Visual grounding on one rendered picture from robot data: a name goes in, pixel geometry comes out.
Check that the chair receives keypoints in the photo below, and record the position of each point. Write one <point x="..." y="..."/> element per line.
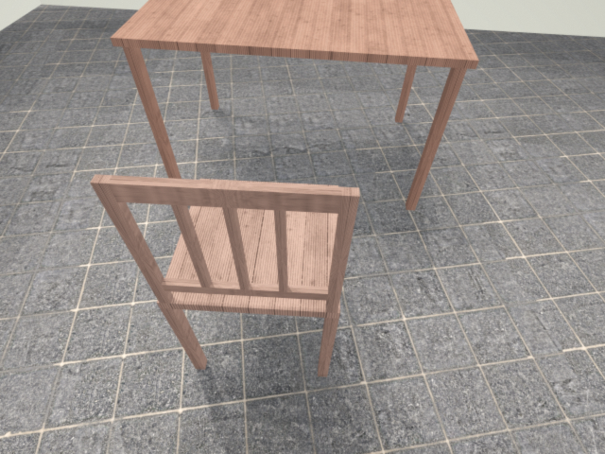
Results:
<point x="245" y="247"/>

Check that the table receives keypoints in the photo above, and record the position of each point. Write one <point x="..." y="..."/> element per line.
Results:
<point x="410" y="32"/>

